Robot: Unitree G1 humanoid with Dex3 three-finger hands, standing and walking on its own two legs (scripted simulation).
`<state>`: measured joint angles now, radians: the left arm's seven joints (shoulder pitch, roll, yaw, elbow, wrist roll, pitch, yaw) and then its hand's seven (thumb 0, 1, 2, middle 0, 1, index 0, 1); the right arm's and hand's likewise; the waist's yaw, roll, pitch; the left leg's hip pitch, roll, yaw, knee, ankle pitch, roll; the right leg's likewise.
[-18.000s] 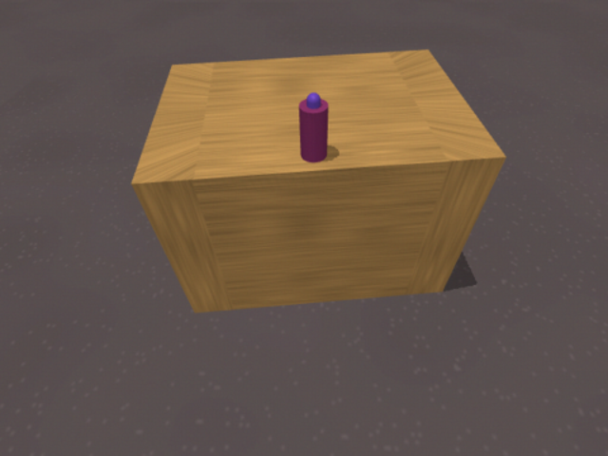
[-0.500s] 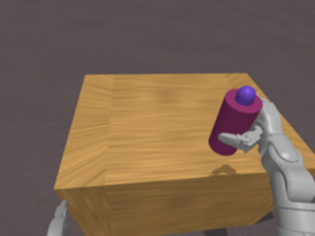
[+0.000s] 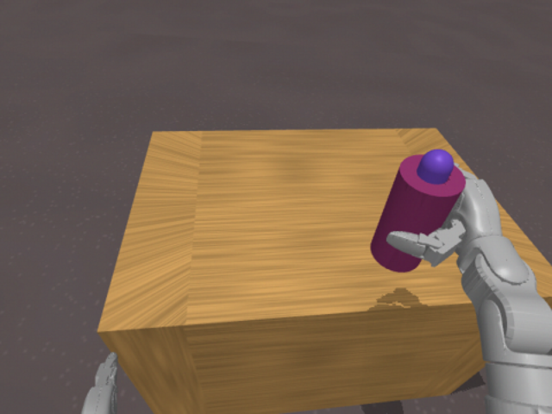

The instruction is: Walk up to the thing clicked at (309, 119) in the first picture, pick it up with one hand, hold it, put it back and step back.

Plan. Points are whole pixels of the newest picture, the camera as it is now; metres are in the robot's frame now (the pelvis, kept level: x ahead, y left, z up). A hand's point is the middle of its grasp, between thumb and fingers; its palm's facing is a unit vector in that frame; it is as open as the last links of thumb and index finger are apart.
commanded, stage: hold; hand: right
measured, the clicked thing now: (415, 209) +0.31 -0.15 +0.19
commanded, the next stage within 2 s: crouch in 0.28 s
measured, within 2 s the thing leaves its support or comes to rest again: neither
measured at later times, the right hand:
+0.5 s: hand (417, 205) +0.32 -0.15 +0.19, palm faces +0.00 +1.00 -0.03, open 10.4 cm
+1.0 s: hand (385, 223) +0.37 -0.15 +0.11, palm faces +0.02 +1.00 +0.01, open 10.4 cm
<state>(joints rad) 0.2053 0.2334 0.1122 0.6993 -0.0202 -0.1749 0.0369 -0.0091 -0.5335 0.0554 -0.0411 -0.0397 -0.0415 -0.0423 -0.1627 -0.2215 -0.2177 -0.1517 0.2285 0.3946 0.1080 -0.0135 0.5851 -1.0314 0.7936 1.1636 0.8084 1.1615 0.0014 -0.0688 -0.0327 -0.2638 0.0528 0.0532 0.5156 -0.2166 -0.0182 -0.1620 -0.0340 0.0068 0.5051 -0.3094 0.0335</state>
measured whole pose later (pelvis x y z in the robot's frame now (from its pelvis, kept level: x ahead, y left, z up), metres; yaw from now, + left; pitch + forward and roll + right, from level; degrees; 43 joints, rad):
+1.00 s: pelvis +0.00 -0.01 +0.00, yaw +1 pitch +1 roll +0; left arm 0.20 0.20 0.06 0.70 0.00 -0.20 0.06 -0.01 -0.54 0.07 -0.05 -0.05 -0.05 -0.05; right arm -0.30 -0.20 -0.19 0.33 0.17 0.04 0.08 -0.01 0.56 -1.00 0.79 1.16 0.80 1.16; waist 0.04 -0.02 -0.01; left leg -0.35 0.05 0.03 0.54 -0.21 -0.03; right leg -0.26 -0.03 -0.01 0.56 -0.33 0.02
